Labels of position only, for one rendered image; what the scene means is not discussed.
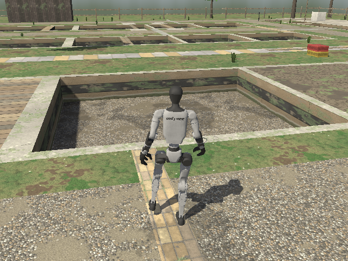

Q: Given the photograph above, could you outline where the robot shin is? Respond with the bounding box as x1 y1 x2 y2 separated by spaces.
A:
178 183 188 218
151 169 160 204

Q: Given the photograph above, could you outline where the robot left upper arm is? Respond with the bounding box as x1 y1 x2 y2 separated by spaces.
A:
149 109 164 140

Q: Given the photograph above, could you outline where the robot left shin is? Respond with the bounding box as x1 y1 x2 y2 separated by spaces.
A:
151 169 160 204

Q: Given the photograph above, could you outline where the robot right shin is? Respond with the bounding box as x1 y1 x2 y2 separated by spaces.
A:
178 183 188 218

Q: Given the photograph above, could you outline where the robot right upper arm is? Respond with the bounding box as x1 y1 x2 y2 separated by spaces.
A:
187 110 201 139

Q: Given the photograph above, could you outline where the robot left hand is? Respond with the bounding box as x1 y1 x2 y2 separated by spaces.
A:
140 152 152 165

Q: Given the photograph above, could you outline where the robot left forearm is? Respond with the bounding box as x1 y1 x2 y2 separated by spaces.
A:
141 131 154 154

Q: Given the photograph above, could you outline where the robot right forearm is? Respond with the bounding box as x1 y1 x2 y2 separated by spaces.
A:
195 131 204 149

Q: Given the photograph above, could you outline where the robot right hand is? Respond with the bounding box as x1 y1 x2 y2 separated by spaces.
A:
193 147 205 156

